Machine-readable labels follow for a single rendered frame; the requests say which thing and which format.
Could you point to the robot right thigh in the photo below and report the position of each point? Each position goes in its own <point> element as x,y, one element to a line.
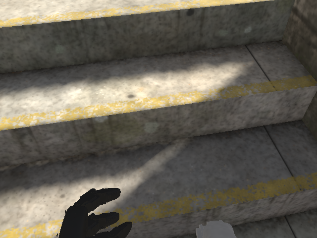
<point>215,229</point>

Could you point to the robot left hand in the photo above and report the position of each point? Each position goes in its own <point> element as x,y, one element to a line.
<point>77,224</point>

